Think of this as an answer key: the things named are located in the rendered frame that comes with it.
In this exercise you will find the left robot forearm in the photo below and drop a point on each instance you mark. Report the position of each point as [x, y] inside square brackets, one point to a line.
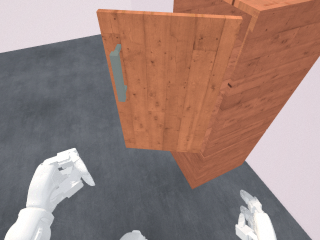
[33, 223]

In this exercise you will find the cupboard door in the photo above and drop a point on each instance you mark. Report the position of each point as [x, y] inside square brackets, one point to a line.
[173, 65]

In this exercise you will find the right robot hand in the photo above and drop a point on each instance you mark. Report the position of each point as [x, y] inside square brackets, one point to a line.
[260, 226]

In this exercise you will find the handle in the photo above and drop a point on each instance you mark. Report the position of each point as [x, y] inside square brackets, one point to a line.
[118, 74]

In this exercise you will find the left robot hand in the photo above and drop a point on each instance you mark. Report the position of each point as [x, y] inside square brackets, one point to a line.
[43, 192]

